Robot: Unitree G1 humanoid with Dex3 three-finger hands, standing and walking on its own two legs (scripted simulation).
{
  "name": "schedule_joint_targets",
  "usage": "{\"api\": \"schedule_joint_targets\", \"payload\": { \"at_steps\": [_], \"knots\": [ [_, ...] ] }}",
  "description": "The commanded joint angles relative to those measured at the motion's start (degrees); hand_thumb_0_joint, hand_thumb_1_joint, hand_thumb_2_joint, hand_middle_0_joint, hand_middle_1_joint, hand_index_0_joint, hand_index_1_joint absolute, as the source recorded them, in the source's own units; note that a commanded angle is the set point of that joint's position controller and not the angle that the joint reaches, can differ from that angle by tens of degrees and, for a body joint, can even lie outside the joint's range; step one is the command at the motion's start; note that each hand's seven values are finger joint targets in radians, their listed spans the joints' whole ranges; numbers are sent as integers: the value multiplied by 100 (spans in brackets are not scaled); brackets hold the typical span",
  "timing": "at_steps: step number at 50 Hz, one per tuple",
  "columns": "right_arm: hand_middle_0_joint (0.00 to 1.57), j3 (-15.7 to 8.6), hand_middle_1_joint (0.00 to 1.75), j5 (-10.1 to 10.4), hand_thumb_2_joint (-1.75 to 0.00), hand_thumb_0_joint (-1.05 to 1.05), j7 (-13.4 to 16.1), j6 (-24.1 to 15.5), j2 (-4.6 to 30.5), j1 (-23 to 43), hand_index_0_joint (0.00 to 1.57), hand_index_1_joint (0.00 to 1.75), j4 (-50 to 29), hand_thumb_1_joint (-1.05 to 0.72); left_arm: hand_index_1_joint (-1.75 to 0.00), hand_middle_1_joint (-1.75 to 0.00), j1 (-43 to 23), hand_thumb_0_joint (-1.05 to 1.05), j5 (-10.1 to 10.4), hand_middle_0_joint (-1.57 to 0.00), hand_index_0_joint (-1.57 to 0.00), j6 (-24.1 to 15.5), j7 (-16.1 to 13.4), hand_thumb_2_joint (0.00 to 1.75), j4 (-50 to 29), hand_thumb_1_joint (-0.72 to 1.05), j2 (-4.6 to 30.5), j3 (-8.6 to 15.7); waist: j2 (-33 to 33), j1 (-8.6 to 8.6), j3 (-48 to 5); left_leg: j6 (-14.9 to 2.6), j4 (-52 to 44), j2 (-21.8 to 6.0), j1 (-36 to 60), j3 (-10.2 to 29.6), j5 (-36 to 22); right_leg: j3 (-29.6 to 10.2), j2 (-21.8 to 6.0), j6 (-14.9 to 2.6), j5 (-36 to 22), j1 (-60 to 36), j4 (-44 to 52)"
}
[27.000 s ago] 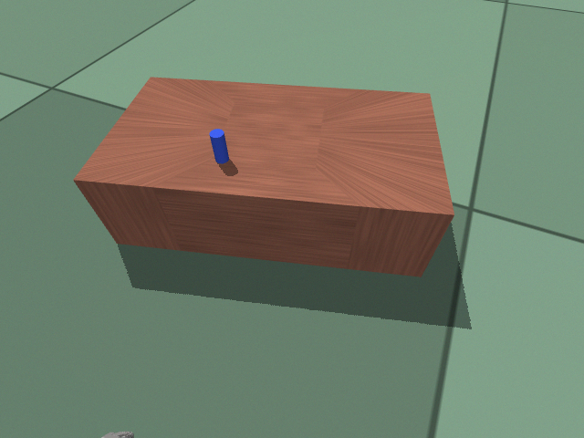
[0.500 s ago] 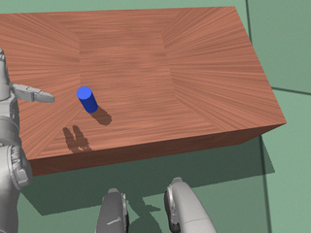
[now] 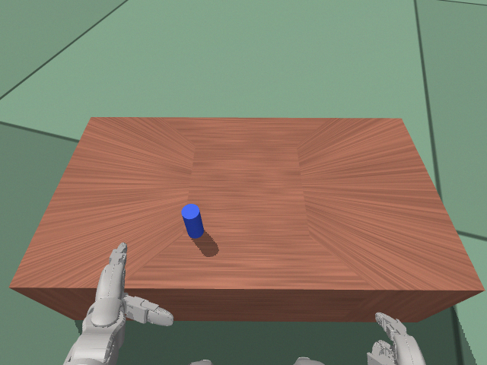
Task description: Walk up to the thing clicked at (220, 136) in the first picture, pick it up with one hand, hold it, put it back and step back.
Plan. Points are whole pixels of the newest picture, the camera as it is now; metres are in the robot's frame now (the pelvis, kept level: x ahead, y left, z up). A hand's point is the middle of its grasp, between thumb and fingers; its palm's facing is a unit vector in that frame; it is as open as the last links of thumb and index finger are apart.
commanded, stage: home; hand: left
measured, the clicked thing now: (193, 221) +0.51 +0.17 -0.29
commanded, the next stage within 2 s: stand in 2.00 s
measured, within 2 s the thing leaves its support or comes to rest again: neither
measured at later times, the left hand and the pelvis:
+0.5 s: hand (146, 351) +0.15 +0.17 -0.07, palm faces +0.15 -0.95 -0.26, open 17.6 cm; pelvis -0.02 -0.01 +0.00, yaw +1 degrees
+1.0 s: hand out of the picture +0.04 +0.26 -0.11, palm faces +0.01 -0.92 -0.40, open 17.4 cm; pelvis -0.02 +0.00 +0.03, yaw +2 degrees
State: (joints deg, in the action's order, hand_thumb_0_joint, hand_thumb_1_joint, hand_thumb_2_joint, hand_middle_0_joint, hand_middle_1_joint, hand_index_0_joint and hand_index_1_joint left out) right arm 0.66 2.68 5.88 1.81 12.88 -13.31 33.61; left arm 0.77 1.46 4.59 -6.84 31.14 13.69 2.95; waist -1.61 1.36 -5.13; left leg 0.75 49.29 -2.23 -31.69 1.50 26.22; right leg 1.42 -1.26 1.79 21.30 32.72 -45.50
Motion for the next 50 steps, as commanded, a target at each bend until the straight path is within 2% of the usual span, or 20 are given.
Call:
{"api": "schedule_joint_targets", "payload": {
  "at_steps": [1,2,5,6,7,8,15,17,21,26,29,30,31,33,35,38,39,41,44,50],
  "knots": [
    [20,-228,30,-10,-90,0,127,-319,632,207,20,30,-755,-90,-6,-6,207,0,81,-5,-5,-100,-75,7,-2093,-53,595,51,-68,-31,-1113,-48,-859,162,661,-283,-2127,225,159,-218,-1859,-1245,540],
    [20,-238,30,-6,-90,0,140,-342,660,352,20,30,-877,-90,-6,-6,560,0,87,-6,-5,-60,-98,8,-2246,-52,638,107,-49,-43,-892,-50,-910,169,594,-271,-1968,245,162,-209,-1670,-1161,597],
    [20,-204,30,-32,-90,0,182,-408,595,358,20,30,-840,-90,-5,-5,833,0,82,-5,-5,18,-119,6,-2837,-54,498,-23,-70,59,-834,-54,-924,168,717,-259,-1968,241,166,-205,-1642,-1135,599],
    [20,-228,30,-35,-90,0,204,-432,632,446,20,30,-969,-90,-5,-5,1313,0,75,-5,-5,46,-140,6,-2842,-55,607,167,8,2,-812,-74,-901,182,678,-264,-1950,228,148,-193,-1637,-1163,626],
    [20,-189,30,-51,-90,0,231,-452,584,392,20,30,-873,-90,-5,-5,1003,0,67,-5,-5,80,-116,5,-2957,-56,371,-170,141,157,-582,-95,-908,185,645,-272,-1776,220,149,-163,-1528,-984,660],
    [20,-182,30,-69,-90,0,245,-482,578,470,20,30,-992,-90,-5,-5,1267,0,58,-5,-5,80,-131,5,-3038,-55,483,17,117,89,-614,-110,-858,206,630,-293,-1701,194,115,-146,-1489,-1060,706],
    [20,-183,30,-154,-90,0,316,-748,541,506,20,30,-1070,-90,-5,-5,1403,0,-14,-5,-5,143,-153,3,-3309,-59,299,-69,106,59,-385,-120,-950,248,455,-249,-869,196,87,-160,-614,-811,792],
    [20,-186,30,-172,-90,0,324,-811,523,463,20,30,-1028,-90,-5,-5,1590,0,-46,-5,-5,189,-158,4,-3189,-57,215,-147,210,57,-528,-123,-873,253,471,-236,-978,194,87,-160,-716,-857,753],
    [20,-170,30,-181,-90,0,319,-889,487,441,20,30,-1020,-90,-5,-5,1916,0,-73,-5,-5,244,-187,4,-3184,-58,283,-63,186,-86,-560,-118,-816,274,369,-248,-1026,206,82,-156,-717,-964,737],
    [20,-174,30,-172,-90,0,300,-957,504,421,20,30,-1034,-90,-5,-5,2001,0,-87,-5,-5,265,-211,4,-3235,-59,253,-93,98,-57,-484,-98,-850,230,299,-178,-1067,255,128,-190,-731,-886,611],
    [20,-202,30,-164,-90,0,284,-985,554,451,20,30,-1140,-90,-5,-5,2038,0,-103,-4,-5,257,-212,3,-3300,-60,386,15,36,-103,-430,-89,-871,214,214,-149,-912,260,138,-199,-573,-815,600],
    [20,-470,30,-804,-90,0,-50,-627,1231,481,20,30,58,-90,-5,-6,1564,0,-594,-5,-5,-83,94,5,-1446,-57,1001,244,-33,-239,89,-146,-1231,-1,519,342,-847,-215,-336,-413,-337,-1079,831],
    [20,-549,30,-808,-90,0,-174,-491,1289,301,20,30,169,-90,-5,-6,1646,0,-678,-5,-5,-231,237,6,-1189,-55,1152,281,-79,-168,-253,-228,-1331,-86,848,366,-679,-231,-334,-458,-283,-1146,713],
    [20,-540,30,-723,-90,0,-335,-372,1157,377,20,30,187,-90,-5,-5,1711,0,-621,-5,-5,-435,384,5,-782,-56,1095,106,-7,-237,-5,-310,-1383,-32,878,448,-570,-258,-342,-498,-163,-1158,1041],
    [20,-521,30,-638,-90,0,-424,-359,1139,264,20,30,311,-90,-6,-6,1340,0,-523,-5,-6,-538,454,9,-431,-49,1137,69,145,-127,173,-281,-1517,7,1066,359,-688,-397,-417,-442,29,-1079,1351],
    [20,-531,30,-592,-90,0,-484,-337,1163,356,20,30,533,-90,-6,-6,1251,0,-460,-5,-5,-612,458,8,166,-52,1230,44,243,-141,297,-219,-1706,16,1241,386,-1053,-431,-470,-339,-362,-1364,1647],
    [20,-521,30,-601,-90,0,-496,-324,1163,286,20,30,638,-90,-6,-6,1195,0,-439,-5,-5,-621,454,7,339,-53,1303,59,287,-123,409,-206,-1836,18,1307,382,-1049,-471,-485,-322,-185,-1321,1761],
    [20,-541,30,-588,-90,0,-502,-286,1210,295,20,30,801,-90,-5,-6,1152,0,-430,-5,-5,-647,443,6,641,-55,1313,35,294,-131,474,-201,-1914,12,1484,382,-1252,-459,-514,-295,-389,-1463,1968],
    [20,-552,30,-561,-90,0,-498,-268,1349,211,20,30,1033,-90,-6,-6,1170,0,-384,-5,-5,-649,420,7,1050,-53,1340,36,14,-146,426,-195,-2316,-124,1675,518,-1500,-250,-420,-266,-998,-1825,1851],
    [20,-512,30,-495,-90,0,-474,-208,1432,220,20,30,1473,-90,-6,-6,1187,0,-358,-5,-5,-605,397,7,1779,-53,1496,-12,59,-179,505,-145,-2674,-169,1944,522,-1775,-239,-493,-239,-1162,-2232,2190]
  ]
}}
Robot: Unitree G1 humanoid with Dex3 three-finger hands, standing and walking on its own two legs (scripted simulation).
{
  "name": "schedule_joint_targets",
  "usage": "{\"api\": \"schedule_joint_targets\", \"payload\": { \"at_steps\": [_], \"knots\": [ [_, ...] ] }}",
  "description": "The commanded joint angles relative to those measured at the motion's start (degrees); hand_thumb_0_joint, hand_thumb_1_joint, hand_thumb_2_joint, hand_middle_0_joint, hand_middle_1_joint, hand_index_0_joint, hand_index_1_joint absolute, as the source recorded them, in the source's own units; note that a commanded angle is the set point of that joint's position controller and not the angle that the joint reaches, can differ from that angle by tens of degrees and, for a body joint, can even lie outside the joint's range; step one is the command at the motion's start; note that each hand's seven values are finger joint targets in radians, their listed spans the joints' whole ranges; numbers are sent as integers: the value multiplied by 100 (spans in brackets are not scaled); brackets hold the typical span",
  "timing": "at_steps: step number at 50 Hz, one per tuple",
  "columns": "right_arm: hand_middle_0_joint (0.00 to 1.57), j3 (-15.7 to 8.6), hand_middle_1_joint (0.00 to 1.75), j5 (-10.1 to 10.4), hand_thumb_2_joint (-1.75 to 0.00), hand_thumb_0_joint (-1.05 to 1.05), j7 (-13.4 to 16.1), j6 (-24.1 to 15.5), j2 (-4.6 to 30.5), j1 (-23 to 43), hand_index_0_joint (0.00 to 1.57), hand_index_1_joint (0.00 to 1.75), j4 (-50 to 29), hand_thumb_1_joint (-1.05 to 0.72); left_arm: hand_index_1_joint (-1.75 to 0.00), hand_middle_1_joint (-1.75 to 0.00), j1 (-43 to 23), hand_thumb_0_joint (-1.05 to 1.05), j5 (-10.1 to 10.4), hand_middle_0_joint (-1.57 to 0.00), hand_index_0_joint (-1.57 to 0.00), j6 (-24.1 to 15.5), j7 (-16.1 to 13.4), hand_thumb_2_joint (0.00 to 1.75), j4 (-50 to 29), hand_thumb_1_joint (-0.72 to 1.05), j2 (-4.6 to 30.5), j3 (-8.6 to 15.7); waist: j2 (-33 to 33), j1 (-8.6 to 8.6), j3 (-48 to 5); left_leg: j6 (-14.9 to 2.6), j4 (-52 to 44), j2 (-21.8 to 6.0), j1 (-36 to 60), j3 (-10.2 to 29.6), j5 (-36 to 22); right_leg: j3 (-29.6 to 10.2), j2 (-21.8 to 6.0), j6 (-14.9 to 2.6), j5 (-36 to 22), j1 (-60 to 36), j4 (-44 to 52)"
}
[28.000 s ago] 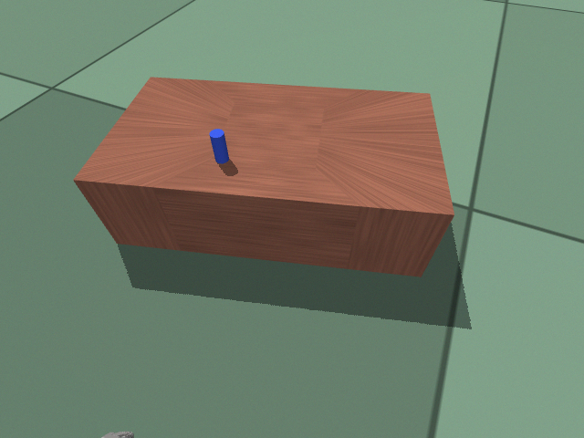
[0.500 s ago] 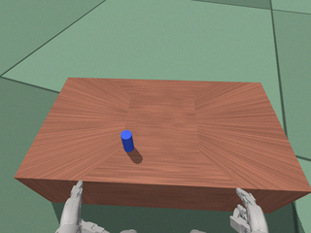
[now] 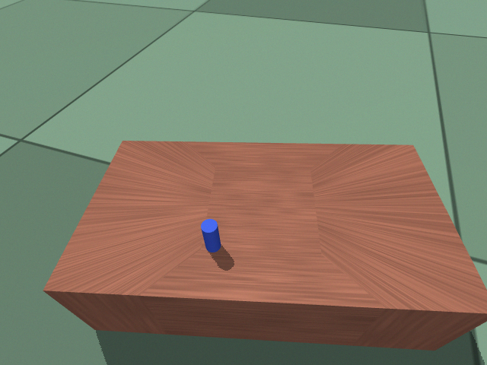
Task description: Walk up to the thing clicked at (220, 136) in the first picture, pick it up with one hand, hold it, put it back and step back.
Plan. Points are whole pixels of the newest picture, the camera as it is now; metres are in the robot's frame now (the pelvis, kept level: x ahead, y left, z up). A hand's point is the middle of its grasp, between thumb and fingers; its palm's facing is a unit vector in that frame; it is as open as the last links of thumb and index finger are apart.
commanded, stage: home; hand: left
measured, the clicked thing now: (211, 236) +0.53 +0.15 -0.32
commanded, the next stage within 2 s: stand in 1.00 s
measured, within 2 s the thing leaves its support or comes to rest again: neither
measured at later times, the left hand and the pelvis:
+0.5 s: hand out of the picture +0.04 +0.24 -0.14, palm faces -0.01 -0.92 -0.38, open 17.4 cm; pelvis +0.00 -0.01 +0.01, yaw +1 degrees
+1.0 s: hand out of the picture +0.05 +0.24 -0.14, palm faces -0.01 -0.93 -0.37, open 17.6 cm; pelvis +0.00 -0.02 +0.01, yaw +1 degrees
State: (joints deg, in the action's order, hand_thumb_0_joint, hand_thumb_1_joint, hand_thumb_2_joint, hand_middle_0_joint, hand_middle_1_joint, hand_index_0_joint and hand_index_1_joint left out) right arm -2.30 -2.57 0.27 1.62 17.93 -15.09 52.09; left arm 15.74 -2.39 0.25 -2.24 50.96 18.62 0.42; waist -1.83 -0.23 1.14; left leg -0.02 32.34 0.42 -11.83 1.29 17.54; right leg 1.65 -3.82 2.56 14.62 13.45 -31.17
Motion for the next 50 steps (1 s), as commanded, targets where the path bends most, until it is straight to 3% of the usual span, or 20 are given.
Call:
{"api": "schedule_joint_targets", "payload": {
  "at_steps": [1,3,6,9,17,21,23,30,34,37,39,41,44,46,50],
  "knots": [
    [20,-200,30,33,-90,0,90,-181,947,363,20,30,-299,-90,-5,-5,-363,0,32,-5,-5,-157,-58,6,-107,-55,1014,230,70,-1,-49,-51,-1086,-437,-73,541,-801,-273,-229,-293,-376,-304,797],
    [20,-194,30,52,-90,0,94,-163,1022,408,20,30,-166,-90,-6,-6,-371,0,27,-5,-5,-129,-55,8,73,-51,1059,214,-27,-14,19,-50,-1233,-460,-83,587,-539,-264,-223,-275,-223,-347,893],
    [20,-150,30,75,-90,0,92,-155,1022,446,20,30,-9,-90,-6,-6,-386,0,35,-5,-5,-131,-53,6,308,-54,1115,185,44,-26,45,-57,-1287,-489,72,576,-776,-279,-273,-271,-388,-406,1003],
    [20,-148,30,81,-90,0,101,-149,1121,459,20,30,139,-90,-5,-5,-465,0,39,-5,-5,-109,-48,6,505,-55,1109,156,6,-11,168,-54,-1390,-490,-22,582,-529,-309,-280,-252,-180,-458,1141],
    [20,-65,30,127,-90,0,99,-181,1103,621,20,30,404,-90,-5,-5,-588,0,67,-5,-5,-129,-35,6,841,-54,1145,102,134,-25,119,-36,-1471,-546,318,556,-1086,-334,-354,-259,-547,-522,1289],
    [20,-62,30,141,-90,0,97,-173,1152,709,20,30,478,-90,-5,-5,-697,0,63,-5,-5,-121,-26,6,936,-55,1173,109,69,-8,116,-38,-1530,-545,282,541,-940,-324,-337,-255,-414,-554,1355],
    [20,-43,30,149,-90,0,85,-152,1112,712,20,30,542,-90,-5,-5,-686,0,69,-5,-5,-114,-15,5,994,-56,1195,103,241,-28,261,-15,-1542,-502,201,515,-757,-366,-342,-245,-30,-466,1488],
    [20,-31,30,158,-90,0,74,-180,1150,779,20,30,622,-90,-5,-5,-824,0,90,-5,-5,-144,9,4,1057,-58,1210,117,145,-22,36,-40,-1542,-564,374,503,-1040,-407,-396,-286,-357,-604,1536],
    [20,-22,30,149,-90,0,60,-149,1184,735,20,30,684,-90,-5,-5,-906,0,84,-4,-5,-142,21,3,1098,-60,1253,131,262,-2,170,-36,-1549,-511,166,466,-744,-461,-402,-258,175,-542,1687],
    [20,-26,30,155,-90,0,60,-177,1215,753,20,30,705,-90,-5,-5,-943,0,101,-5,-5,-133,34,4,1097,-58,1286,148,153,-15,29,-43,-1577,-561,267,500,-911,-457,-410,-305,-71,-644,1636],
    [20,-12,30,154,-90,0,65,-179,1228,752,20,30,742,-90,-4,-5,-927,0,105,-4,-4,-122,49,3,1144,-61,1238,145,95,-23,137,-28,-1635,-548,151,502,-660,-403,-361,-276,27,-589,1588],
    [20,-15,30,162,-90,0,65,-185,1244,772,20,30,746,-90,-5,-5,-938,0,118,-4,-4,-136,51,3,1148,-59,1268,153,171,-43,43,-56,-1625,-583,188,528,-907,-433,-404,-294,-170,-717,1587],
    [20,-17,30,159,-90,0,81,-191,1306,734,20,30,777,-90,-4,-4,-978,0,117,-4,-4,-113,74,2,1174,-61,1248,155,53,-9,117,-30,-1659,-564,175,521,-640,-411,-355,-287,32,-574,1561],
    [20,-11,30,157,-90,0,83,-212,1302,820,20,30,756,-90,-5,-5,-986,0,126,-4,-4,-120,78,3,1162,-59,1254,166,-3,-42,-72,-53,-1687,-618,270,550,-977,-358,-361,-308,-447,-741,1439],
    [20,0,30,168,-90,0,83,-212,1278,795,20,30,795,-90,-4,-4,-987,0,134,-4,-4,-131,80,2,1209,-60,1262,162,243,-29,22,-48,-1679,-611,302,537,-1097,-385,-380,-302,-393,-693,1521]
  ]
}}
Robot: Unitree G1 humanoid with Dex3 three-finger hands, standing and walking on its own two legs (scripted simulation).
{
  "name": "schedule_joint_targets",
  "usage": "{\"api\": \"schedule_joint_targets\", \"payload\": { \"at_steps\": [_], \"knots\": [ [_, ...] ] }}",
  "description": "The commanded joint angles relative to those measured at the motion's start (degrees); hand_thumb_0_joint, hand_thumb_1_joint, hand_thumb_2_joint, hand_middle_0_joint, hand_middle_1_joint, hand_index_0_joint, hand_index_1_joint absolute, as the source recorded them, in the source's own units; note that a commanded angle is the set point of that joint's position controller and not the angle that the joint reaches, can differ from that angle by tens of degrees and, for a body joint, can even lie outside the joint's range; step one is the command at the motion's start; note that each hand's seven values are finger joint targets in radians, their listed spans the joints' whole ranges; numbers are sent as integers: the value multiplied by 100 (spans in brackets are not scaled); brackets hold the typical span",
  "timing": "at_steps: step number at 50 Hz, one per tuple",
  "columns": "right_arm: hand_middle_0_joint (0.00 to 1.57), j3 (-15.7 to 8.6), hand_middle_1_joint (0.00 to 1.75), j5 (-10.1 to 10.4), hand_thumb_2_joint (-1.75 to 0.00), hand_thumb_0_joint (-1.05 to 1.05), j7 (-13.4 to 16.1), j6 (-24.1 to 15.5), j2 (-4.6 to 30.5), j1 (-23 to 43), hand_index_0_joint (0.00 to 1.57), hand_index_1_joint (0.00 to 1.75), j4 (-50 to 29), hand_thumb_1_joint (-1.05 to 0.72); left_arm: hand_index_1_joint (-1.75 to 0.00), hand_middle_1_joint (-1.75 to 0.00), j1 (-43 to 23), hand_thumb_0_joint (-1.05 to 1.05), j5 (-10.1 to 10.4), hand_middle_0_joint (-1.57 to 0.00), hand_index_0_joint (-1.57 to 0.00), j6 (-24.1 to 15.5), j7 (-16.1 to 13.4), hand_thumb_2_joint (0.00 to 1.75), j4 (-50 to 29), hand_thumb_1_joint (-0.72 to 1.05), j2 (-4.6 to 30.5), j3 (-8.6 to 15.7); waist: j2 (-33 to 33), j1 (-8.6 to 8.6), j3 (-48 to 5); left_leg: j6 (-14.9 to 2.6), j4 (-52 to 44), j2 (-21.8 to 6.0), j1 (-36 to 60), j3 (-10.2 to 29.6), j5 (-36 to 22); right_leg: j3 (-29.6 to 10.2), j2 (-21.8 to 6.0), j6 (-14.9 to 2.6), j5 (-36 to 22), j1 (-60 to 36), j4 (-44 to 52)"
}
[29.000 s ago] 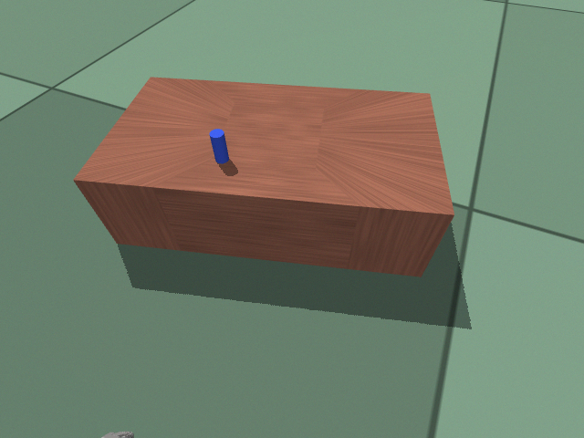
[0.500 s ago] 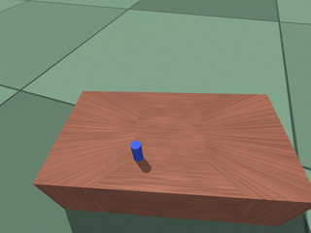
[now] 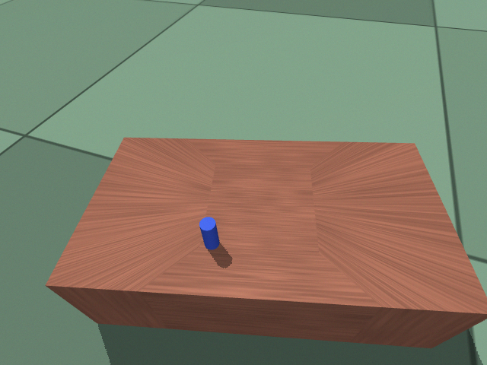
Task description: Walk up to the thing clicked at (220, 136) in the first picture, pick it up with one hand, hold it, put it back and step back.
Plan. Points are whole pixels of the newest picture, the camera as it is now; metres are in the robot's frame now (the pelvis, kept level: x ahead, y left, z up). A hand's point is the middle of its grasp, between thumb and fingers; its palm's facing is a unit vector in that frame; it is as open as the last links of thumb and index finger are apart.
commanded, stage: stand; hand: left
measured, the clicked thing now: (209, 233) +0.54 +0.16 -0.33
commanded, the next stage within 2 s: none
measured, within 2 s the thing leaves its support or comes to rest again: neither
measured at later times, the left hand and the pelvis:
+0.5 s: hand out of the picture +0.08 +0.24 -0.15, palm faces +0.00 -0.93 -0.36, open 10.6 cm; pelvis +0.01 -0.01 +0.00, yaw +0 degrees
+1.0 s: hand out of the picture +0.08 +0.24 -0.15, palm faces -0.01 -0.93 -0.37, open 7.4 cm; pelvis +0.01 -0.01 +0.00, yaw +0 degrees
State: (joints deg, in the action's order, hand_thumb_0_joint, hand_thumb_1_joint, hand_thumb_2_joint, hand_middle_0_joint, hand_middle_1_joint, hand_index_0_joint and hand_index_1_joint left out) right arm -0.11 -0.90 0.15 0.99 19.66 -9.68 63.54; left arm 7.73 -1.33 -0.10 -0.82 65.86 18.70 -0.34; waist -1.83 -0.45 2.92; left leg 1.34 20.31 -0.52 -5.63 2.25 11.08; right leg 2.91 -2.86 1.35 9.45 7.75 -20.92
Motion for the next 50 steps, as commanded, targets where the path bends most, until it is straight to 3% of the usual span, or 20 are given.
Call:
{"api": "schedule_joint_targets", "payload": {
  "at_steps": [1,5,7,8,16,24,26,28,31,33,37,38,44,50],
  "knots": [
    [20,-226,30,-5,-90,0,99,-153,1128,256,20,30,-351,-90,-5,-5,-245,0,22,-4,-5,-98,-62,3,-288,-59,1259,248,207,13,-163,-184,-468,-518,-338,426,-444,-511,-471,-182,120,-124,484],
    [20,-218,30,-4,-90,0,87,-151,1104,273,20,30,-330,-90,-5,-5,-250,0,29,-4,-4,-108,-54,3,-309,-59,1260,246,234,6,-230,-179,-435,-531,-245,416,-550,-521,-493,-190,-24,-160,516],
    [20,-225,30,-7,-90,0,96,-155,1145,292,20,30,-329,-90,-21,-21,-302,0,34,-20,-20,-113,-60,19,-317,-43,1246,254,79,6,-340,-190,-426,-556,-243,397,-684,-515,-508,-197,-341,-317,440],
    [20,-217,30,-6,-90,0,104,-163,1136,276,20,30,-319,-90,-29,-29,-314,0,50,-20,-20,-115,-55,27,-317,-35,1263,262,130,18,-392,-177,-438,-556,-194,391,-785,-513,-522,-201,-569,-345,403],
    [20,-223,30,-1,-90,0,102,-167,1169,341,20,30,-296,-90,-30,-30,-367,0,52,-20,-20,-110,-40,90,-304,29,1266,274,152,25,-307,-158,-491,-579,-128,382,-745,-494,-501,-197,-417,-271,456],
    [20,-231,30,-2,-90,0,94,-177,1152,435,20,30,-305,-90,-30,-30,-383,0,43,-20,-20,-128,-39,90,-347,90,1290,293,171,8,-384,-140,-480,-591,-106,362,-935,-475,-518,-212,-772,-380,429],
    [20,-226,30,0,-90,0,95,-173,1127,414,20,30,-299,-90,-30,-30,-415,0,49,-20,-20,-127,-38,90,-347,90,1275,288,204,31,-413,-127,-478,-594,-114,354,-980,-459,-516,-211,-857,-425,402],
    [20,-233,30,4,-90,0,96,-165,1177,401,20,30,-272,-90,-30,-30,-408,0,45,-20,-20,-114,-28,90,-327,90,1260,290,176,21,-209,-131,-547,-580,-258,369,-565,-497,-490,-201,-289,-304,513],
    [20,-245,30,3,-90,0,76,-169,1157,469,20,30,-316,-90,-30,-30,-408,0,33,-20,-20,-145,-26,90,-380,90,1307,297,207,22,-398,-150,-475,-594,-113,348,-772,-494,-519,-219,-608,-385,498],
    [20,-232,30,-4,-90,0,76,-168,1106,450,20,30,-303,-90,-30,-30,-442,0,26,-20,-20,-129,-25,90,-384,90,1316,304,247,32,-272,-118,-550,-583,-199,371,-573,-487,-486,-221,-210,-277,534],
    [20,-244,30,-8,-90,0,67,-169,1156,416,20,30,-300,-90,-30,-30,-440,0,29,-20,-20,-138,-18,90,-416,90,1310,307,144,30,-304,-146,-527,-598,-209,366,-578,-504,-484,-230,-211,-297,546],
    [20,-230,30,-7,-90,0,69,-161,1138,432,20,30,-281,-90,-30,-30,-416,0,42,-20,-20,-130,-12,90,-393,90,1324,313,155,12,-130,-139,-538,-574,-271,352,-385,-532,-476,-220,32,-165,592],
    [20,-246,30,-8,-90,0,75,-192,1176,441,20,30,-309,-90,-30,-30,-433,0,37,-20,-20,-134,-5,90,-433,90,1332,311,168,35,-403,-131,-517,-625,-102,347,-760,-527,-500,-263,-571,-317,441],
    [20,-241,30,-2,-90,0,71,-191,1193,437,20,30,-274,-90,-30,-30,-391,0,56,-20,-20,-126,7,90,-409,90,1339,305,186,15,-343,-143,-554,-630,-95,345,-618,-532,-490,-251,-331,-282,467]
  ]
}}
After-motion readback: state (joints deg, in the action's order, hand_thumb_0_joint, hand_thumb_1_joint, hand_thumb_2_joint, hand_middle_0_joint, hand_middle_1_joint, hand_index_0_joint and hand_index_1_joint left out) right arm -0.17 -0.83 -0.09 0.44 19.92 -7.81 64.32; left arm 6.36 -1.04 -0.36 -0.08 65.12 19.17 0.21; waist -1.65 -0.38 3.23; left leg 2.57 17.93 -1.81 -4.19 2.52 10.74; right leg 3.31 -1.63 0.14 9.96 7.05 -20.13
